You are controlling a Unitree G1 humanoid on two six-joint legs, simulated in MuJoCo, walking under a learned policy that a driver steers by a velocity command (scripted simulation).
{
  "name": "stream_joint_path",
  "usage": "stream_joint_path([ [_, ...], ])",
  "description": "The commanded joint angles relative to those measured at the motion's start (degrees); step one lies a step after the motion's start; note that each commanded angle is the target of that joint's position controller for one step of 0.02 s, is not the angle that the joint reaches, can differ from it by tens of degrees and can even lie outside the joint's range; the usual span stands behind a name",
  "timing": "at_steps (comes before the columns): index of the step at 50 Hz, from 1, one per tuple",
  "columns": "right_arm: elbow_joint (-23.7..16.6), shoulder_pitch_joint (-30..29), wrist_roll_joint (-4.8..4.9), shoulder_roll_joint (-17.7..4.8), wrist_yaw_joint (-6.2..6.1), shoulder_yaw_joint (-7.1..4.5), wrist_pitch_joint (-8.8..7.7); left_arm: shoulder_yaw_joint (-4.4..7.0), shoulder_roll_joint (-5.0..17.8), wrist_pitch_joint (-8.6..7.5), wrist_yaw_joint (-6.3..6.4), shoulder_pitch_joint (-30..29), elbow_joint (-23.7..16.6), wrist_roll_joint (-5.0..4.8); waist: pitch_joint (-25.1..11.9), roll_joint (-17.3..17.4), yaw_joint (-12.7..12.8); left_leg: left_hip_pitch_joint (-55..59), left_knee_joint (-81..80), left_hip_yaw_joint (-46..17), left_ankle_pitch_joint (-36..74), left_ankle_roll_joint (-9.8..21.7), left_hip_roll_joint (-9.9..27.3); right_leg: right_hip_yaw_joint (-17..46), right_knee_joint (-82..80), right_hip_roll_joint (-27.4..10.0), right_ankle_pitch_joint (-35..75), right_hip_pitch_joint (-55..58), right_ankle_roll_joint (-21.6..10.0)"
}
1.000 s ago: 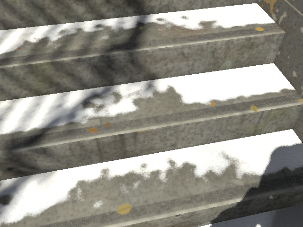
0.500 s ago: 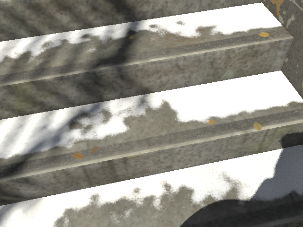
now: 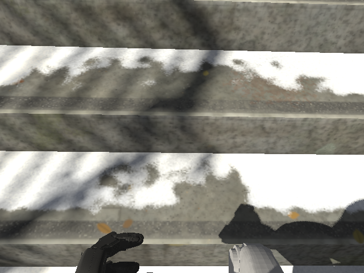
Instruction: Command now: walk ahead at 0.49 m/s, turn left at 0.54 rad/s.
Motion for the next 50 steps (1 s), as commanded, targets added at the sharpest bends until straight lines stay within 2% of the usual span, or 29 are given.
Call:
stream_joint_path([
  [1, -0.4, 5.3, 0.97, -6.9, -0.94, -0.60, -0.44, -1.99, -0.3, -0.56, -0.10, -14.5, -12.3, 0.78, 4.8, 2.2, -1.1, 1.4, -14.3, -20.1, -3.9, 6.3, 12.9, -2.6, -8.1, -0.9, -2.4, -11.9, 0.3],
  [4, -2.3, 5.4, 1.29, -9.0, -4.23, -1.78, 1.60, -3.09, -1.2, 0.56, -0.81, -19.6, -17.3, 0.26, -0.9, 5.7, -3.0, 4.3, -25.7, -17.9, 27.9, 9.0, 15.5, -6.4, -30.9, 0.6, -4.3, 7.1, 1.4],
  [5, -5.6, 0.9, 1.71, -7.9, -4.01, -1.75, 1.89, -2.65, -0.1, 0.30, -1.02, -13.8, -15.0, -1.02, -4.0, 4.2, 0.7, 1.0, -22.6, -9.5, 50.2, 6.5, 12.3, -8.9, -45.4, 3.0, -2.4, 24.1, 0.0],
  [6, -7.6, -0.4, 1.34, -9.5, -3.79, -2.65, 1.34, -1.46, 2.1, 0.35, 0.08, -2.7, -11.3, -2.19, -14.1, 9.7, 5.7, 0.6, -13.6, -5.5, 88.6, 5.3, 12.1, -8.8, -49.4, 8.1, 0.5, 43.0, -1.3],
  [7, -9.2, -1.4, 0.95, -15.0, -2.95, -4.33, 0.37, 1.10, 6.7, 0.71, 0.53, 8.0, -8.5, -3.21, -21.9, 13.5, 11.0, 7.6, -3.4, -7.9, 104.7, 5.0, 15.1, -5.8, -53.1, 8.7, 0.6, 50.4, -2.0],
  [8, -10.4, -6.6, 2.48, -17.6, -1.79, -5.98, -1.51, 3.24, 10.8, 0.03, 0.36, 18.5, -4.8, -2.92, -27.2, 12.4, 16.3, 12.4, 10.2, -8.3, 107.5, 4.8, 17.9, -1.2, -61.7, 7.1, -0.5, 55.7, -3.9],
  [9, -13.3, -10.1, 3.12, -15.5, -0.08, -6.30, -3.21, 4.96, 14.7, -0.95, 0.33, 23.3, -1.8, -0.89, -30.2, 2.5, 17.5, 3.9, 26.8, -7.0, 90.4, 4.1, 12.8, 12.8, -73.9, 1.0, -8.9, 64.5, -6.2],
  [10, -19.1, -12.9, 1.15, -6.3, 2.42, -4.95, -3.30, 6.91, 20.6, -0.30, 1.46, 22.1, 0.1, -0.35, -28.0, -22.1, 14.3, -18.6, 54.3, -4.4, 15.9, -0.4, -2.9, 50.8, -99.0, -16.9, -10.4, 69.2, -14.4],
  [11, -21.1, -13.1, -3.36, -5.0, 2.91, -4.85, -2.92, 7.17, 16.6, 1.20, 2.03, 14.1, -0.5, -1.59, -24.5, -12.5, 9.3, -27.5, 76.6, -10.5, 9.2, 0.0, 0.7, 62.9, -104.3, -18.5, -22.2, 63.3, -15.0],
  [13, -26.5, -18.3, -4.12, 1.9, 1.79, -2.28, -1.41, 4.92, 6.3, 0.18, 1.63, 9.3, 5.9, -2.03, -0.7, 1.6, 2.5, -43.0, 89.7, -5.0, 9.9, 0.9, 4.5, 44.4, -101.3, -16.1, -28.8, 47.0, -11.5],
  [15, -26.3, -14.1, -2.08, 4.3, 0.70, -0.54, 0.24, 3.74, 0.0, -2.34, 0.31, 15.6, 14.4, -0.30, 3.8, 6.7, -1.0, -46.5, 92.7, -6.2, 7.5, 2.0, 4.5, 25.4, -100.4, -11.4, -10.7, 42.7, -5.1],
  [17, -27.4, -12.3, -0.63, 6.8, 0.30, 0.92, 1.63, 4.15, 0.7, -4.15, -1.60, 19.0, 19.4, -1.06, 4.7, 1.4, -2.8, -53.6, 93.9, -7.0, 6.5, 2.2, 5.4, 15.1, -102.8, -9.7, -0.8, 46.4, -2.9],
  [19, -28.6, -17.1, -0.04, 3.0, 0.00, 0.22, 2.39, 4.92, 3.9, -5.47, -2.66, 18.9, 19.9, -1.31, 5.7, 0.6, -1.8, -54.5, 87.7, -5.8, 6.2, 1.1, 4.5, 7.6, -106.7, -8.4, 4.2, 45.3, -3.0],
  [21, -30.7, -23.5, -0.31, 0.3, 0.41, -0.62, 2.70, 5.14, 6.6, -6.55, -2.29, 17.6, 18.9, -1.57, 5.2, 0.6, -0.7, -50.2, 79.7, -2.5, 10.7, -0.7, 4.0, 2.3, -109.9, -8.1, 11.9, 42.8, -4.1],
  [24, -33.0, -30.3, -1.24, 3.1, -0.39, -0.37, 2.56, 6.56, 11.2, -7.63, -1.45, 27.4, 20.7, -1.24, 2.1, -2.9, 2.6, -64.8, 94.0, -0.6, 1.1, 0.4, 4.9, 5.7, -112.7, -12.0, 12.1, 60.9, -8.2],
  [28, -40.3, -48.2, -0.66, 6.7, -0.50, 2.22, 1.67, 5.72, 7.9, -6.56, -0.24, 37.9, 24.4, -0.97, 5.6, -2.8, 8.2, -83.3, 89.9, 4.6, -14.2, 1.0, 10.5, 5.4, -118.0, -13.5, 8.0, 78.9, -5.7],
  [30, -44.5, -51.8, -0.29, 8.1, 0.66, 4.10, 1.91, 5.37, 7.2, -5.41, 1.53, 40.1, 26.5, -2.09, 5.0, -5.1, 8.2, -76.4, 79.3, 8.7, -15.7, 0.6, 14.7, 3.4, -124.8, -12.5, 14.8, 77.6, -6.5],
  [32, -44.3, -49.3, 0.40, 10.3, 3.08, 5.41, 2.29, 5.45, 7.8, -4.49, 2.36, 37.5, 24.6, -4.27, 0.4, -2.4, 8.3, -42.4, 51.7, 13.3, -7.5, 1.7, 14.9, -1.9, -132.7, -10.4, 31.8, 65.0, -8.7],
  [33, -41.2, -42.3, 1.58, 7.9, 3.18, 3.89, 2.14, 5.22, 10.6, -5.16, 1.14, 35.5, 22.0, -4.35, -5.6, -0.9, 5.7, -23.1, 46.3, 18.6, -8.5, 1.6, 8.0, -3.9, -125.4, -10.3, 67.4, 62.1, -9.7],
  [35, -34.2, -15.2, 2.44, 1.3, 0.75, -0.16, 3.25, 8.27, 21.3, -7.38, -1.21, 33.9, 20.5, -5.28, -23.1, -12.4, -6.5, -1.8, 36.6, 14.5, -3.8, 2.4, 2.0, -3.5, -99.5, -13.1, 109.3, 72.9, -6.2],
  [36, -32.2, -9.8, 1.28, -3.5, -0.29, -2.00, 2.84, 9.30, 21.6, -8.94, -2.83, 29.9, 18.0, -6.54, -27.1, -14.0, -9.3, 7.7, 32.0, 2.3, -4.6, 3.6, 6.8, -0.4, -84.2, -9.8, 97.5, 64.4, -3.3],
  [37, -30.9, -5.2, -1.93, -8.4, -0.74, -3.66, 1.80, 8.17, 16.2, -8.91, -4.50, 32.0, 14.3, -8.28, -32.9, 2.8, -9.5, 22.0, 18.5, -26.6, -2.9, 9.3, 24.6, 2.6, -59.5, -2.2, 63.0, 45.2, -0.9],
  [38, -30.6, -6.8, -1.69, -13.1, -0.70, -5.77, 2.60, 9.70, 15.9, -8.58, -5.22, 27.1, 12.9, -5.42, -36.8, 9.3, -9.0, 16.2, -2.1, -45.4, -3.7, 7.8, 29.7, 8.4, -30.1, 7.3, 20.7, 42.6, 0.5],
  [39, -29.1, -15.6, -0.99, -12.9, 1.11, -5.90, 1.66, 9.17, 7.7, -7.11, -3.93, 27.1, 9.8, -4.30, -29.3, 6.8, -2.8, 7.9, -4.6, -41.9, -11.0, 7.0, 32.3, 15.5, -14.1, 5.3, 21.9, 33.9, 1.3],
  [41, -22.1, -20.8, 0.24, -3.8, 1.20, -3.85, -0.04, 7.79, 3.1, -5.47, -2.28, 19.6, 4.0, -1.51, -9.4, 3.1, 3.2, -9.8, -0.3, -25.3, -19.7, 4.4, 27.7, 7.9, -12.4, 0.6, 29.1, 25.2, -1.3],
  [42, -17.5, -20.3, -0.16, 0.2, 1.10, -2.66, -0.61, 6.79, 0.1, -4.55, -1.47, 19.2, 3.6, -1.50, -2.5, 3.2, 6.6, -15.6, 0.7, -16.8, -16.2, 2.8, 24.4, 8.9, -10.6, 1.0, 28.0, 21.0, -2.8],
  [44, -12.6, -14.7, -0.56, 4.1, 1.13, -1.67, -1.78, 4.92, -2.4, -3.32, -0.84, 21.2, 3.8, -2.39, 0.1, 2.3, 7.6, -13.8, -1.2, -9.3, -2.9, -0.2, 24.2, 10.6, -5.3, 1.8, 24.9, 14.1, -3.8],
  [46, -9.4, -11.6, -0.47, 3.7, 1.12, -1.57, -3.10, 4.11, -3.5, -1.64, -0.15, 18.7, 4.3, -3.56, 3.0, 1.7, 7.4, -11.9, -3.4, -0.7, 4.8, -2.6, 23.6, 12.5, -8.1, 3.5, 23.0, 7.2, -4.1],
  [50, -4.6, -3.6, -1.22, -1.5, 2.58, -1.46, -5.91, 3.03, -4.4, 0.03, 1.91, 6.0, 0.0, -2.92, 3.4, 4.6, 5.4, -3.3, -11.5, 4.7, 10.6, -3.5, 25.3, 5.5, 12.2, 7.4, 15.9, -9.3, -5.8],
])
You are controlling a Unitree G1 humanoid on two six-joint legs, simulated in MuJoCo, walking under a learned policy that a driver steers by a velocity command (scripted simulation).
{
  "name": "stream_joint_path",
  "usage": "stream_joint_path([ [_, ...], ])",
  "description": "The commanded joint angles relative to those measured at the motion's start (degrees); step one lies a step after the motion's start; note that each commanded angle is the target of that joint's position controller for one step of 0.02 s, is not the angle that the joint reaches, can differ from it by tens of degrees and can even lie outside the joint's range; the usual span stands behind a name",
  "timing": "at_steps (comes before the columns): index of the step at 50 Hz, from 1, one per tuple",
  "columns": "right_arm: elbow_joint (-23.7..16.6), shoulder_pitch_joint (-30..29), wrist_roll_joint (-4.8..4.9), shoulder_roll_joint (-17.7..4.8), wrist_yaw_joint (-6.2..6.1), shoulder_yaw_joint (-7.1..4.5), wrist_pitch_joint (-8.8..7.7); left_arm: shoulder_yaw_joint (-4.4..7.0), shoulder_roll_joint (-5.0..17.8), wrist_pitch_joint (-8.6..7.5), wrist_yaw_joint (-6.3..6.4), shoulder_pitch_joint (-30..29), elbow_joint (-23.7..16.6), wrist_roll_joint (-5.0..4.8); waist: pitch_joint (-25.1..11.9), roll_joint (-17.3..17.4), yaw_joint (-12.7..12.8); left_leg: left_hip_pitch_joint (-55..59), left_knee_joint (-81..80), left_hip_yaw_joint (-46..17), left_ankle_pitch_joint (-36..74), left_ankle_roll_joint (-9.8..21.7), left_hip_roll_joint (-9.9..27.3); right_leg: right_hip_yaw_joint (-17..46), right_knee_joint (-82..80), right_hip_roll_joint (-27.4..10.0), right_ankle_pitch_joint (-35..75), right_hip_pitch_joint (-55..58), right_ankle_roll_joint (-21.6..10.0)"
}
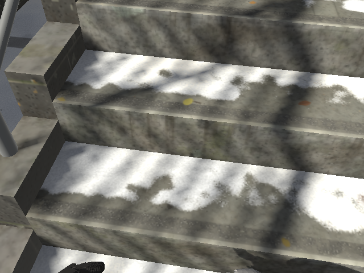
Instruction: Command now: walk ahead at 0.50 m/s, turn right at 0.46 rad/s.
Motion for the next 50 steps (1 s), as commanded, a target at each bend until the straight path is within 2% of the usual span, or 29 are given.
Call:
stream_joint_path([
  [1, 1.2, 2.7, 0.10, -0.8, 1.00, 1.49, -2.47, -3.37, -6.7, 1.32, 1.01, -2.8, -4.1, 0.55, 8.4, 4.4, 2.1, 3.8, -23.9, -12.3, 13.4, -0.5, 15.2, 0.2, 16.0, 0.6, -7.2, -17.1, -2.7],
  [4, 1.2, 4.3, 1.33, -2.0, 0.24, 1.65, -2.06, -4.13, -3.6, 2.66, 0.14, -9.8, -7.7, 0.47, 9.5, -0.2, 3.5, 1.2, -25.8, -5.5, 13.3, -3.9, 9.6, -4.5, -4.0, -0.2, -5.4, -12.1, -2.3],
  [7, 1.9, 12.0, 2.20, -6.1, -2.97, 0.74, -2.35, -3.78, -1.3, 4.21, -1.63, -14.3, -9.5, 0.32, 5.8, 5.9, 0.2, 11.1, -34.7, -4.2, 24.2, 1.3, 11.8, -13.9, -18.1, -4.0, -11.1, -7.0, -1.2],
  [8, 1.5, 12.9, 2.26, -8.1, -3.98, 0.09, -1.88, -4.34, -3.8, 4.41, -2.16, -14.9, -9.4, 0.55, 2.7, 7.6, -0.1, 20.2, -33.9, -2.4, 36.3, 2.7, 12.5, -14.2, -21.3, -5.6, -15.6, -5.7, -2.5],
  [9, -0.6, 8.6, 3.62, -6.1, -4.34, 0.86, -1.21, -4.59, -3.4, 4.33, -2.01, -12.1, -6.4, -0.95, 0.4, 4.2, 1.7, 16.4, -29.8, 4.5, 64.9, 1.3, 9.7, -21.2, -31.0, -2.1, -18.6, 8.4, -3.7],
  [10, -2.3, 8.5, 4.39, -9.6, -5.18, 0.24, -0.94, -4.84, -2.5, 4.49, -1.37, -9.5, -6.1, -2.01, -2.2, 8.1, 3.0, 14.1, -24.4, 3.7, 94.7, 2.4, 11.3, -24.4, -39.1, 0.4, -20.5, 20.2, -4.2],
  [12, -6.2, 8.0, 4.65, -13.0, -4.78, -0.78, 0.02, -2.44, 2.1, 5.27, -0.63, 5.1, -3.2, -0.50, -11.8, 18.9, 7.0, 23.0, -3.6, -0.2, 117.7, 3.6, 16.4, -21.0, -48.6, 5.6, -30.7, 34.3, -6.2],
  [13, -8.8, 5.8, 5.16, -14.4, -2.95, -1.27, 0.30, -0.97, 5.1, 4.84, -1.58, 9.4, -2.4, 0.06, -15.5, 18.5, 8.4, 21.5, 10.5, -0.8, 108.5, 3.8, 15.7, -15.6, -60.4, 7.7, -30.8, 43.4, -7.1],
  [14, -13.4, 3.7, 3.30, -11.6, -1.90, -0.97, -0.38, 1.10, 10.2, 4.11, -1.81, 9.5, -3.1, 0.49, -15.3, 10.3, 7.8, 3.8, 29.2, -2.9, 74.5, 1.3, 11.6, 6.7, -72.2, 0.7, -38.4, 52.4, -10.6],
  [15, -20.1, -5.4, 1.63, -9.1, 0.25, -1.33, -0.63, 3.33, 14.4, 5.23, -1.60, 8.0, -3.1, -0.09, -13.8, -7.1, 8.0, -21.5, 56.4, -9.4, 14.1, -2.3, -5.0, 45.7, -95.0, -9.6, -54.6, 55.9, -17.4],
  [16, -23.7, -6.3, -1.15, -4.1, 0.79, -0.71, -0.94, 3.42, 13.2, 4.68, -1.50, 2.3, -5.2, 0.44, -11.8, -0.8, 3.5, -29.3, 72.1, -23.8, 13.9, -1.9, -2.6, 55.3, -103.7, -12.8, -55.5, 52.6, -15.0],
  [19, -28.8, -9.7, -1.13, 1.1, -1.24, 1.43, 0.00, 2.33, 7.8, 0.74, -1.27, 6.9, 2.9, 0.89, 2.2, 8.4, -1.8, -39.9, 86.7, -21.9, 16.6, -0.9, -0.8, 37.4, -100.3, -10.1, -27.9, 41.1, -9.0],
  [22, -27.9, -7.6, -0.89, 5.4, -2.80, 3.94, 2.85, 1.30, 6.1, -1.38, -2.22, 10.2, 9.3, 1.25, 6.9, 7.5, -5.0, -47.0, 85.0, -20.7, 12.6, -0.1, 1.2, 18.8, -95.2, -5.1, -13.1, 38.1, -5.7],
  [24, -29.1, -12.9, -0.91, 3.8, -3.24, 4.29, 3.72, 0.94, 6.6, -2.58, -2.66, 12.8, 9.9, 0.88, 9.7, 6.1, -3.9, -48.4, 73.2, -17.1, 12.8, -1.1, 2.3, 12.6, -95.4, -3.0, -3.8, 36.4, -2.8],
  [28, -34.7, -28.2, -0.99, 7.3, -3.94, 6.14, 3.29, 1.39, 11.0, -4.43, -2.79, 25.2, 14.3, 1.61, 5.7, -3.3, 3.5, -72.1, 96.4, -13.6, -1.0, 0.6, 1.7, 19.9, -99.6, -8.5, 3.0, 57.7, -3.2],
  [29, -37.8, -34.5, -2.12, 9.0, -4.03, 7.49, 3.23, 1.46, 10.9, -4.22, -2.63, 26.5, 15.3, 0.58, 6.5, -1.9, 4.0, -70.8, 88.7, -15.2, -3.7, 1.5, 2.8, 19.3, -101.5, -6.7, -2.0, 56.0, -2.1],
  [30, -38.7, -36.6, -1.46, 8.7, -3.73, 7.90, 3.15, 0.92, 9.8, -4.25, -2.27, 26.0, 15.2, 0.75, 6.5, -2.7, 4.1, -68.3, 83.3, -13.6, -5.0, 1.6, 2.6, 18.1, -104.2, -6.1, -3.9, 54.2, -2.9],
  [32, -41.3, -39.0, -1.66, 6.7, -2.95, 7.76, 4.61, 1.75, 11.7, -2.68, -0.16, 25.3, 13.4, 0.20, 2.5, -1.8, 4.8, -49.3, 62.6, -9.7, -3.1, 0.7, 3.3, 17.6, -114.7, -7.5, 13.9, 51.7, -6.6],
  [34, -36.0, -27.8, -0.57, 7.0, -2.75, 6.89, 4.97, 2.47, 12.4, -1.66, 0.72, 16.3, 9.0, -0.68, -8.2, -1.3, -2.6, -15.3, 43.1, -4.7, 0.6, 2.2, -2.6, 6.8, -108.7, -6.0, 64.0, 45.2, -4.4],
  [36, -31.8, -10.3, 2.59, -1.6, -3.61, 2.48, 5.03, 5.27, 19.1, -3.61, -0.69, 12.0, 5.5, -1.08, -20.3, -9.5, -10.6, -0.4, 30.8, -10.5, 1.1, 2.1, -3.7, 12.2, -89.6, -9.8, 91.7, 57.1, -3.0],
  [37, -29.5, -5.2, 1.57, -5.6, -3.51, 0.70, 4.50, 5.69, 19.6, -5.49, -2.02, 9.7, 4.8, -1.94, -23.6, -5.9, -14.1, 7.4, 17.0, -13.2, 1.4, 2.6, -3.8, 11.2, -77.3, -7.6, 82.4, 58.1, -1.2],
  [38, -26.7, -2.7, -0.44, -10.0, -3.86, -1.34, 4.07, 4.36, 12.8, -6.59, -3.35, 6.6, 2.0, -1.19, -22.6, 7.0, -14.1, 17.0, 2.8, -35.8, 0.4, 8.1, 7.8, 8.8, -54.0, 1.8, 36.0, 42.3, 1.3],
  [39, -25.0, -5.6, -0.07, -12.6, -3.43, -2.32, 4.64, 2.97, 7.2, -6.20, -3.47, 15.4, -1.3, 1.55, -24.4, 23.1, -5.6, 15.9, -9.3, -63.5, 22.5, 15.6, 21.7, 8.4, -27.8, 6.9, -6.1, 31.4, 4.5],
  [40, -24.6, -8.8, 1.48, -7.8, -2.90, -2.11, 5.30, 2.72, 6.1, -5.55, -3.95, 17.0, -1.1, 2.81, -22.6, 13.5, -2.8, 12.4, -13.5, -67.6, -5.9, 15.5, 21.4, 9.0, -17.1, 3.6, -4.9, 25.4, 3.8],
  [41, -21.8, -12.0, 2.33, -1.9, -2.92, -1.15, 5.16, 1.98, 4.0, -4.26, -4.25, 13.5, -1.6, 3.73, -9.5, 5.5, -1.0, 2.2, -12.9, -60.7, -31.8, 13.7, 17.9, 4.4, -13.8, 0.9, -0.1, 18.2, 2.6],
  [42, -19.1, -13.8, 1.83, 0.7, -2.42, -0.11, 4.18, 0.72, 1.6, -3.73, -3.87, 10.8, -3.7, 5.07, -2.2, 4.4, 1.0, -5.5, -14.2, -55.6, -33.3, 12.0, 16.7, 4.0, -6.8, 0.8, -3.2, 12.6, 0.7],
  [44, -11.8, -9.8, 0.78, 4.2, -2.45, 0.79, 1.89, -0.90, -1.2, -0.66, -2.89, 10.2, -4.2, 3.52, 5.4, 0.1, 2.7, -11.3, -14.0, -39.5, -15.5, 7.9, 13.9, 6.2, -4.2, 0.8, -6.8, 7.7, -0.3],
  [46, -8.2, -8.0, 0.60, 2.9, -1.47, 0.37, 0.16, -2.10, -2.5, 0.65, -2.20, 11.8, -4.8, 2.50, 7.2, 0.9, 5.8, -11.0, -14.7, -29.4, -4.0, 5.2, 12.3, 8.1, -6.4, -0.9, -4.6, 4.7, 0.4],
  [50, -8.2, -7.4, 1.44, -2.0, -1.57, 0.26, -0.53, -1.28, 2.4, 1.62, -2.08, 2.9, -6.7, 1.48, 6.6, 2.1, 4.0, -9.0, -20.0, -17.5, 9.2, 5.6, 10.8, 2.8, -18.2, 0.1, -1.0, 5.2, 2.9],
])
Over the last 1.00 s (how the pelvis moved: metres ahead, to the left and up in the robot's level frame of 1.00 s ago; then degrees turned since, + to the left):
0.55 0.13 0.33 6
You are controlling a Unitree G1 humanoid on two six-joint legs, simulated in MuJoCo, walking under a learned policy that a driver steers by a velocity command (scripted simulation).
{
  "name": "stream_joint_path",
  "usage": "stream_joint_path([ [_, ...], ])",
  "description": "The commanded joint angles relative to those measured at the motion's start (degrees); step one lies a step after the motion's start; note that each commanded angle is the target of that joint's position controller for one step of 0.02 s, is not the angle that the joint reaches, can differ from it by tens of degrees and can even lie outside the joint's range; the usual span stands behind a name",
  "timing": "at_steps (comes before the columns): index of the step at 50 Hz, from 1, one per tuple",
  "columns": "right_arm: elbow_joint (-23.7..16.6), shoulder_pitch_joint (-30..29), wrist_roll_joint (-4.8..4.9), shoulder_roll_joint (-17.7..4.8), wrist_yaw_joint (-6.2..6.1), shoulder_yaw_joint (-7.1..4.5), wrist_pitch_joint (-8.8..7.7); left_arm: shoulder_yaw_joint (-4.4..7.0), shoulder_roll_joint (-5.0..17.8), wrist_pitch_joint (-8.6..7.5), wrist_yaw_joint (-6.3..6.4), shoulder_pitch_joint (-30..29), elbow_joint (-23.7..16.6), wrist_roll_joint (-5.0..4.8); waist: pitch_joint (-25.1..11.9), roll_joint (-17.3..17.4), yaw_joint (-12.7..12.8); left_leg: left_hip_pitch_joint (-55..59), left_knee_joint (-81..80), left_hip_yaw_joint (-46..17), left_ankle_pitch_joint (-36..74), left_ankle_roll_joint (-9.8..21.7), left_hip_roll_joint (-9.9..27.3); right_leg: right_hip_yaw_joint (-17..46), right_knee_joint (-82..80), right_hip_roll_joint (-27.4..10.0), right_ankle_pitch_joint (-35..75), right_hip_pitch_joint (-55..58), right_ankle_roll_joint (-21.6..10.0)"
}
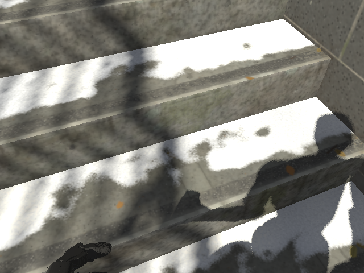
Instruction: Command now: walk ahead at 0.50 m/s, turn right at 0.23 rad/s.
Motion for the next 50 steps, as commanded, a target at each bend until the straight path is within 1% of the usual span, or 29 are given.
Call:
stream_joint_path([
  [1, -4.7, -5.1, 0.03, -3.4, -0.04, 0.68, -2.73, 0.33, 1.3, 1.06, 0.27, 2.3, -1.1, -0.45, 4.4, 7.2, 3.4, -0.9, -23.7, -13.3, 11.8, 9.0, 12.3, -2.6, -1.3, -0.6, 0.9, -2.7, 0.8],
  [6, -0.2, 9.4, -0.89, -4.7, -0.06, -0.86, -4.51, -0.26, -1.0, 1.24, -0.44, -15.5, -7.3, 1.32, 5.7, 8.6, -3.5, 24.7, -31.4, -16.9, -1.7, 9.4, 16.2, -5.8, 6.3, -7.3, -11.6, -25.3, -1.3],
  [10, 4.2, 17.8, -1.83, -1.5, -2.40, -0.07, -3.19, -3.12, -5.4, -0.44, -0.43, -29.2, -13.7, -0.63, 8.8, 8.9, -8.0, 40.5, -36.5, -15.7, 9.4, 8.9, 17.4, -11.6, 2.6, -13.0, -28.0, -41.6, -0.5],
  [12, 3.3, 14.1, -1.34, -2.6, -2.96, 0.14, -0.62, -5.03, -6.5, -0.17, -2.24, -29.1, -16.2, -1.24, 6.4, 8.1, -6.8, 30.1, -44.5, -8.3, 18.9, 9.4, 14.0, -16.7, -17.2, -14.1, -24.2, -20.6, -1.2],
  [13, 2.3, 10.5, 0.94, -1.5, -2.48, 0.56, -0.20, -5.69, -8.5, 0.13, -3.12, -25.3, -16.1, -2.96, 5.0, 7.0, -4.2, 15.2, -49.5, -5.1, 27.6, 9.4, 12.9, -18.4, -34.4, -13.0, -14.9, 6.8, -3.2],
  [14, 1.4, 9.9, 1.70, -4.7, -1.87, 0.25, -0.31, -3.41, -4.6, 1.14, -2.86, -17.4, -10.9, -3.09, -1.4, 5.2, -3.2, 11.7, -43.7, -4.8, 54.7, 10.2, 12.4, -26.2, -33.8, -5.2, -15.2, 23.5, -3.5],
  [15, 0.0, 9.6, 2.11, -11.2, -0.65, -1.03, -2.17, -1.38, -2.4, 2.62, -1.27, -2.7, -7.1, -2.66, -10.1, 12.6, 2.3, 16.0, -31.0, -3.9, 92.3, 9.2, 15.4, -25.0, -32.3, -1.2, -15.2, 36.8, -4.0],
  [16, -0.7, 5.6, 3.66, -16.6, 0.58, -2.59, -3.65, 0.63, 1.3, 3.10, -0.41, 12.7, -3.5, -2.62, -17.6, 18.1, 10.9, 21.3, -16.0, -3.4, 103.5, 5.9, 14.2, -21.2, -43.5, 0.9, -9.9, 45.5, -5.2],
  [17, -2.5, 4.8, 5.89, -16.4, 2.24, -3.10, -5.57, 2.24, 5.5, 2.32, 0.72, 18.0, -1.6, -1.79, -22.4, 19.7, 14.1, 7.2, 0.1, -6.7, 91.7, 3.4, 9.9, -7.4, -49.2, -1.8, -9.1, 61.4, -6.0],
  [18, -6.4, 6.5, 6.97, -8.9, 4.24, -1.53, -5.57, 4.91, 14.3, 0.59, 0.95, 21.6, 0.1, 1.06, -28.1, -3.6, 13.4, -11.5, 30.1, -10.3, 36.9, -0.8, 0.3, 25.3, -68.1, -22.5, -0.6, 73.4, -9.6],
  [19, -6.5, 7.0, 3.82, -7.3, 4.62, -2.47, -5.50, 6.12, 16.3, 1.33, 0.72, 17.3, -0.8, 0.87, -35.4, -6.7, 10.9, -8.6, 57.0, -21.1, 12.4, 0.2, -5.5, 41.2, -82.5, -26.6, -3.8, 65.4, -5.3],
  [20, -9.1, 6.1, 3.10, -0.2, 3.27, -1.66, -4.05, 5.70, 15.7, 0.46, -0.56, 9.0, 0.0, 0.85, -30.1, -4.3, 5.3, -15.3, 71.2, -25.5, 15.7, -0.5, -3.7, 38.7, -86.1, -28.4, -19.6, 58.0, -3.7],
  [21, -12.6, 1.9, 1.49, 2.2, 2.55, -1.27, -3.07, 4.60, 11.2, -0.32, -0.78, 4.0, 2.2, 0.09, -21.2, 0.1, 0.9, -17.9, 73.0, -19.8, 21.4, 0.4, 0.3, 32.6, -85.4, -26.5, -31.5, 49.0, -3.4],
  [22, -15.0, -1.5, -0.98, 3.5, 1.71, -0.42, -2.60, 3.36, 6.4, -1.96, -0.53, 3.3, 5.7, -0.39, -11.5, 0.6, -0.8, -21.9, 72.6, -17.8, 23.2, 2.1, 1.8, 21.1, -81.9, -23.6, -26.7, 41.1, -3.7],
  [23, -15.4, -2.7, -1.66, 6.5, 0.92, 0.86, -1.58, 2.14, 2.4, -2.84, -0.58, 2.9, 8.8, -0.19, -4.3, 0.9, -3.8, -24.7, 75.4, -18.4, 23.9, 3.0, 1.8, 12.8, -81.7, -21.3, -18.4, 34.0, -3.1],
  [25, -15.5, -0.9, -0.89, 8.1, 0.51, 2.40, 0.76, 0.65, -1.7, -4.51, -1.39, 7.0, 14.7, 0.49, 0.9, 3.3, -7.3, -30.3, 77.6, -19.3, 19.4, 4.5, 1.0, 4.4, -82.2, -19.9, -15.6, 30.0, -3.2],
  [27, -14.8, -2.8, 0.14, 8.4, -0.60, 2.73, 2.58, 0.17, -1.5, -5.85, -1.46, 10.5, 17.3, -0.14, 6.7, 4.4, -6.8, -35.8, 75.1, -19.9, 19.0, 3.6, -1.2, -3.2, -85.8, -20.5, -7.6, 28.9, -1.4],
  [29, -13.6, -5.1, 0.06, 8.1, -1.88, 2.22, 3.62, 0.12, -0.3, -7.20, -1.82, 15.8, 20.0, -0.04, 6.3, 2.7, -4.5, -41.9, 82.1, -16.8, 19.2, 3.5, -4.1, -8.0, -86.8, -20.7, 9.3, 35.0, 0.7],
  [32, -16.6, -13.0, -0.97, 8.1, -2.98, 2.53, 4.09, 0.74, 3.3, -7.48, -1.84, 17.8, 21.6, 0.03, 4.8, 1.4, -3.7, -52.7, 89.3, -15.2, 14.4, 4.8, -5.3, -13.1, -88.7, -19.5, 12.3, 44.3, 1.2],
  [37, -22.4, -25.2, -1.64, 7.7, -2.75, 3.70, 5.82, 0.30, 3.0, -6.36, 1.12, 23.8, 22.6, -0.36, 4.8, -0.3, -2.0, -53.8, 71.3, -7.8, 14.9, 3.0, -3.5, -20.0, -90.1, -16.6, 17.8, 50.4, 3.3],
  [39, -23.9, -27.7, -1.20, 7.7, -2.12, 4.12, 6.98, 1.81, 8.7, -5.47, 3.91, 26.4, 21.6, -0.09, 0.6, -4.1, -0.6, -54.9, 65.7, -2.7, 0.4, 2.7, 0.6, -20.7, -94.6, -19.8, 35.8, 63.9, 0.9],
  [41, -24.3, -30.6, -0.19, 9.0, -0.63, 5.03, 7.92, 1.54, 7.7, -3.52, 5.58, 29.0, 20.8, -0.66, 0.6, -4.1, 1.6, -48.3, 51.9, -0.8, -6.9, 3.4, 2.3, -22.6, -93.7, -18.8, 46.2, 69.0, -0.2],
  [43, -20.7, -21.6, 0.59, 8.9, -0.61, 5.06, 8.20, 1.87, 10.9, -2.99, 6.76, 22.3, 15.5, -2.46, -4.0, -3.8, -2.3, -26.3, 39.4, 4.5, -14.5, 6.3, -3.0, -27.7, -86.0, -19.4, 80.7, 63.9, -0.4],
  [44, -19.3, -15.7, 0.44, 7.2, -1.20, 4.60, 8.67, 2.23, 13.1, -2.98, 6.51, 21.0, 13.9, -3.15, -6.4, -8.5, -3.6, -17.9, 36.0, 4.2, -14.7, 7.1, -5.0, -26.8, -80.8, -21.9, 92.3, 63.1, -1.4],
  [46, -17.5, -4.1, -0.29, -0.3, -1.47, 1.59, 7.80, 3.14, 17.1, -3.15, 2.37, 18.6, 11.5, -4.70, -12.2, -6.9, -8.9, 4.9, 19.7, -7.2, -10.6, 10.8, -8.7, -24.7, -56.8, -21.2, 81.7, 51.3, -2.1],
  [47, -17.3, -2.7, 0.25, -8.7, -1.84, -1.68, 8.44, 2.92, 13.8, -3.16, 0.13, 10.9, 4.8, -3.44, -10.9, 11.3, -11.3, 11.9, -1.8, -40.6, -17.2, 19.6, 4.1, -23.1, -28.7, -7.9, 25.1, 24.8, 3.4],
  [48, -22.5, -12.9, 0.36, -10.6, -2.58, -3.05, 9.29, 2.46, 10.5, -2.40, -1.21, 7.7, 2.0, 0.23, -15.4, 12.9, -7.1, 4.2, -18.7, -64.7, -20.7, 21.6, 8.5, -6.6, -7.4, -0.5, -4.3, 21.3, 4.3],
  [49, -23.8, -18.9, -0.43, -8.7, -2.74, -2.34, 9.05, 1.23, 3.5, -1.85, -1.65, 9.3, -0.6, 1.47, -11.4, 11.6, -1.9, -3.2, -20.1, -61.3, -30.3, 19.8, 9.3, -1.2, 1.1, -2.3, -0.5, 18.2, 4.4],
  [50, -21.2, -18.8, -0.20, -4.6, -3.06, -1.18, 8.54, 0.93, 2.5, -1.22, -0.75, 9.8, -0.9, 1.71, -3.6, 5.6, 1.0, -11.4, -15.0, -55.5, -34.5, 15.7, 8.3, -2.5, 1.1, -3.2, 3.5, 15.9, 4.1],
])
Over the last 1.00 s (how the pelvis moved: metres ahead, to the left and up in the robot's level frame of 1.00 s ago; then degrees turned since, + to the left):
0.57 -0.07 0.35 -32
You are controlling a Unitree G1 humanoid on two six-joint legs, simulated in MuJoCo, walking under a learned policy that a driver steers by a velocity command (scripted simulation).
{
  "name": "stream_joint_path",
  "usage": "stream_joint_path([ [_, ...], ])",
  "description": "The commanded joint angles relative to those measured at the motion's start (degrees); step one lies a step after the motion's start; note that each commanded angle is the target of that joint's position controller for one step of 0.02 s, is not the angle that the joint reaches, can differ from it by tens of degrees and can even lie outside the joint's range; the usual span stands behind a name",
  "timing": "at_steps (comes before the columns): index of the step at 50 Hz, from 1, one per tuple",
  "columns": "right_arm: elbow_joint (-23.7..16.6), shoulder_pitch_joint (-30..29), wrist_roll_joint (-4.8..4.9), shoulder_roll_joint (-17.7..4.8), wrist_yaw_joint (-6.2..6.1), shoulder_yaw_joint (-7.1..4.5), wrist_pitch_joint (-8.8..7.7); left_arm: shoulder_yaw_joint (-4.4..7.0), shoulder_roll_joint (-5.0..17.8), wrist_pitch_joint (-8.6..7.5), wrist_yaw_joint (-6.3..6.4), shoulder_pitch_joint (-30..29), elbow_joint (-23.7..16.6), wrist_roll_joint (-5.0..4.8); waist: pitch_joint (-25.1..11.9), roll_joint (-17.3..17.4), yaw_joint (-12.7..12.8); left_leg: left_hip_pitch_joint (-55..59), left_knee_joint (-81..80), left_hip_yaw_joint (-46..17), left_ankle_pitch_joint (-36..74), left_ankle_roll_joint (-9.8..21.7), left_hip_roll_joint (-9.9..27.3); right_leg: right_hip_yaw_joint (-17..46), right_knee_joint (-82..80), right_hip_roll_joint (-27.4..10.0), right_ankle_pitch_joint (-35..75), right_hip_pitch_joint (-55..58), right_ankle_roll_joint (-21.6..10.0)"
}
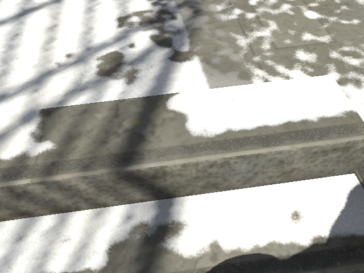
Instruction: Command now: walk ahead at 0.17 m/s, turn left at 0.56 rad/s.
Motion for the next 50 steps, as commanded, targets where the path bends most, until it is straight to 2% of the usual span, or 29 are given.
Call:
stream_joint_path([
  [1, -2.4, -3.5, -0.21, -4.1, -1.25, -2.05, -1.91, -0.07, -0.5, -0.30, -0.11, -2.6, -11.7, 1.89, 0.2, -4.1, 3.6, 4.8, -42.9, -46.4, -24.7, 3.0, 12.5, 8.0, 26.9, 3.8, 3.0, -22.4, 0.1],
  [2, -0.2, -3.1, -0.94, -2.0, -0.86, -1.05, -2.82, -1.10, -2.6, 0.11, 0.77, -0.4, -11.5, 2.12, 1.7, -4.8, 5.9, 2.2, -39.3, -39.0, -20.7, 0.9, 9.5, 7.9, 25.4, 2.9, 4.4, -23.3, -0.1],
  [4, 2.5, 0.7, -0.80, -2.8, 0.26, -1.12, -4.94, -2.42, -4.7, 1.24, 1.90, -0.3, -11.4, 1.79, 1.1, -0.1, 4.7, 6.5, -39.7, -34.5, -13.2, 1.1, 7.1, 6.2, 32.0, 3.0, 3.6, -29.9, -0.4],
  [7, 6.3, 7.8, 0.45, -6.3, 1.41, -2.02, -7.49, -3.10, -4.3, 1.64, 2.19, -4.8, -13.5, 1.85, -0.1, 0.8, 3.5, 14.6, -42.6, -31.8, -10.3, -1.1, 5.6, 7.8, 24.8, -0.4, 2.8, -37.4, -0.3],
  [12, 4.1, 13.0, 1.30, -8.7, -0.03, -3.49, -8.42, -2.09, 0.0, 1.84, 2.14, -13.7, -12.4, 1.83, -5.0, -1.2, -3.0, 31.6, -48.4, -42.6, -2.6, -1.8, 9.2, 5.1, 24.5, -1.8, 3.8, -46.0, 2.5],
  [13, 4.7, 13.1, 0.81, -8.2, -0.22, -3.55, -8.63, -2.15, -1.0, 1.75, 2.11, -12.7, -11.1, 1.55, -6.9, 2.0, -2.6, 33.4, -48.0, -42.0, -1.8, -0.8, 9.5, 4.4, 30.6, -1.4, 4.8, -46.7, 1.8],
  [17, 8.3, 20.5, 1.56, -5.2, 0.07, -2.54, -10.86, -2.90, -4.1, 1.27, 0.61, -17.3, -10.4, 2.57, -2.0, 2.9, -4.8, 39.0, -50.2, -41.2, -1.3, 4.3, 10.7, 3.7, 35.0, -1.5, 2.4, -56.5, 1.0],
  [19, 9.9, 24.0, 0.61, -4.2, 0.17, -2.42, -11.38, -3.17, -5.2, 1.27, 0.42, -19.1, -9.8, 1.82, 0.3, 4.1, -6.1, 42.6, -51.7, -42.1, 0.7, 6.5, 12.0, 2.7, 42.2, -0.3, -3.4, -62.2, 0.9],
  [21, 12.8, 28.4, -0.32, -6.4, 0.11, -3.12, -12.53, -4.48, -7.6, 0.68, 0.47, -31.1, -16.7, 1.88, 3.1, 6.6, -9.2, 53.4, -53.7, -44.3, 10.2, 7.9, 17.6, 3.4, 54.6, -0.1, -17.5, -78.0, -1.0],
  [22, 13.5, 28.2, -0.51, -7.7, -0.11, -3.27, -12.78, -4.17, -6.2, 0.14, 0.41, -32.9, -18.3, 2.05, 4.3, 6.3, -9.5, 56.8, -53.3, -43.1, 12.6, 6.7, 18.8, 6.5, 54.5, -1.1, -25.5, -81.7, -2.0],
  [23, 13.7, 26.5, -0.63, -8.6, -0.06, -3.26, -12.97, -4.13, -4.6, -0.27, 0.95, -34.2, -19.4, 1.23, 7.1, 4.3, -8.3, 54.3, -55.1, -40.0, 12.7, 4.8, 18.7, 6.9, 50.1, -1.1, -31.1, -82.0, -2.6],
  [24, 15.3, 26.1, -0.08, -7.5, -0.03, -3.00, -12.33, -5.43, -6.4, -0.57, 0.80, -37.6, -22.6, 1.83, 7.4, 0.5, -7.4, 47.8, -59.5, -35.6, 11.2, 2.1, 16.1, 5.9, 37.0, -2.9, -31.3, -75.1, -3.6],
  [25, 15.2, 24.4, -0.43, -7.9, -0.04, -2.75, -11.42, -5.62, -5.8, -0.03, 0.61, -39.0, -25.2, 1.82, 9.0, 0.0, -6.0, 42.0, -65.6, -34.8, 12.9, 2.4, 16.0, 3.6, 27.7, -3.7, -30.2, -68.8, -3.3],
  [27, 15.3, 22.2, 1.24, -8.8, -0.82, -2.85, -10.16, -5.72, -5.2, 2.20, -0.32, -33.7, -26.0, 0.85, 4.1, 3.6, -3.0, 32.4, -77.9, -28.0, 27.5, 3.0, 16.1, -0.6, 11.3, -4.3, -21.6, -40.0, -6.2],
  [28, 12.1, 15.1, 1.39, -8.2, -0.80, -2.55, -9.65, -5.77, -7.5, 2.77, -0.75, -21.6, -20.9, 0.11, -3.3, 5.0, 2.5, 25.7, -73.0, -17.5, 53.4, 1.7, 13.1, -3.6, 5.0, -1.1, -20.5, -17.2, -8.2],
  [29, 9.9, 15.7, 2.43, -11.6, -0.27, -3.41, -9.40, -3.68, -3.1, 2.11, 0.26, -12.9, -16.1, -0.96, -11.9, 4.0, 4.5, 27.1, -63.2, -16.3, 87.7, 1.1, 12.3, -7.2, 1.7, 4.8, -20.1, -2.1, -7.4],
  [30, 10.1, 13.5, 3.38, -14.7, 0.84, -4.19, -10.23, -1.17, 1.6, 1.68, 1.47, 1.3, -12.0, -2.60, -19.8, 8.7, 12.1, 30.3, -49.8, -17.8, 107.7, -0.8, 13.7, -5.0, -3.5, 5.3, -14.5, 10.4, -6.9],
  [31, 9.7, 10.7, 4.41, -16.8, 2.46, -5.33, -10.86, 0.12, 5.2, 1.05, 2.11, 9.1, -9.9, -1.74, -22.6, 5.2, 16.6, 32.5, -34.3, -16.1, 100.6, -4.0, 11.3, -3.1, -19.2, 5.4, -8.9, 15.8, -6.0],
  [32, 9.1, 10.8, 2.78, -11.3, 3.49, -4.30, -12.16, 2.32, 11.4, 0.81, 2.58, 10.4, -8.8, 0.73, -19.8, -7.7, 15.3, 23.6, -10.5, -17.8, 60.9, -6.6, 3.8, 16.5, -36.6, -2.5, -20.3, 17.6, -7.8],
  [33, 5.5, 16.8, 0.73, -3.9, 4.75, -3.38, -12.23, 3.37, 16.4, 1.89, 3.32, 8.9, -6.5, -0.50, -25.1, -27.3, 8.9, 10.3, 12.5, -24.7, 16.3, -8.1, -8.6, 51.6, -56.8, -15.8, -25.2, 20.4, -11.0],
  [34, 4.7, 19.7, -1.55, -2.1, 4.83, -3.04, -11.74, 3.23, 12.0, 2.37, 2.92, 0.1, -8.3, -2.35, -21.8, -21.3, 3.0, 6.2, 26.8, -28.5, 18.6, -8.1, -5.1, 57.4, -59.3, -15.7, -44.8, 12.5, -9.3],
  [35, 3.1, 15.5, -3.06, -2.0, 4.84, -3.36, -10.44, 1.98, 6.9, 2.16, 2.96, -5.5, -6.4, -2.67, -12.3, -11.9, 0.3, 1.9, 31.5, -23.6, 24.9, -7.1, -3.1, 51.7, -57.1, -12.4, -58.4, 3.5, -8.4],
  [36, 1.6, 14.4, -3.51, 0.1, 4.82, -2.14, -9.41, 1.14, 3.6, 1.55, 2.99, -7.3, -3.1, -1.50, -5.6, -4.2, -2.0, -3.1, 35.7, -20.0, 27.9, -6.4, -1.4, 42.1, -52.9, -12.2, -52.0, -1.9, -7.9],
  [39, -2.6, 7.8, -1.91, 5.0, 3.22, 0.59, -7.10, 0.11, -1.4, -2.08, 0.56, -2.2, 6.4, -0.29, -1.0, -6.5, -4.4, -18.3, 57.1, -19.0, 22.1, -3.8, -2.0, 25.6, -54.6, -8.6, -25.9, -1.6, -9.4],
  [42, -3.1, 6.8, -1.32, 4.2, 2.00, 1.10, -5.40, -0.28, -2.2, -3.95, -0.69, -0.1, 9.3, -1.57, 3.8, -1.9, -6.1, -24.3, 47.3, -21.0, 20.7, -4.3, 1.7, 13.0, -56.8, -7.0, -13.2, -1.7, -5.5],
  [43, -4.4, 4.9, -0.81, 3.0, 2.28, 0.97, -4.91, -0.12, -0.2, -4.26, -0.33, -3.1, 8.4, -1.48, 4.8, -1.3, -7.7, -21.8, 40.7, -19.4, 22.7, -5.0, 2.2, 10.5, -58.9, -6.3, -13.6, -6.0, -5.2],
  [44, -3.8, 2.1, -0.34, 3.5, 1.74, 0.83, -4.20, -0.15, 0.7, -4.97, 0.01, -1.3, 8.4, -1.17, 4.1, -2.2, -5.1, -24.3, 49.8, -15.7, 22.3, -5.5, -0.1, 11.4, -60.6, -8.7, -7.1, -4.6, -8.4],
  [47, -11.5, -12.2, -0.72, 7.5, 0.93, 2.86, -3.54, 0.97, 6.4, -6.17, -0.17, 5.5, 10.5, -0.77, 5.4, -4.6, -2.5, -40.4, 60.4, -12.2, 7.4, -3.1, 3.6, 12.1, -68.5, -10.9, -13.6, 8.2, -10.1],
  [50, -15.2, -18.1, -0.22, 8.3, 2.10, 4.69, -3.70, 0.35, 2.3, -4.35, 1.47, 13.5, 13.4, -1.50, 4.8, -1.5, 0.1, -38.6, 40.6, -6.0, 7.3, -3.2, 8.7, 7.5, -72.4, -6.4, -17.3, 13.3, -7.1],
])
Over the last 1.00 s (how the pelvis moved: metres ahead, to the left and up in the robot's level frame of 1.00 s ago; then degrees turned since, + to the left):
0.53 -0.08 0.25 16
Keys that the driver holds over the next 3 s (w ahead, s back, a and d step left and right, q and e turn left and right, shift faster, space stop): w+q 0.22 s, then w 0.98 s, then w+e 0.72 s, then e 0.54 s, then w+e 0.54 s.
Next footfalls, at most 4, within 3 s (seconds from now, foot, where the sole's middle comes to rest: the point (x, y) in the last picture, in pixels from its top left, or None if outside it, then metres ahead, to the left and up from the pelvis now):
0.62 right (254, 229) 0.53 -0.16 -0.47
1.16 left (163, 122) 0.81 0.11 -0.30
1.70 right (197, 60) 1.13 -0.01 -0.30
2.18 left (173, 14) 1.47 0.09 -0.30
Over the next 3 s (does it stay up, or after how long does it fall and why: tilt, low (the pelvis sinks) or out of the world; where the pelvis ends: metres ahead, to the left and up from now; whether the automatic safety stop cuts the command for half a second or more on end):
stays up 1.41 -0.01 0.48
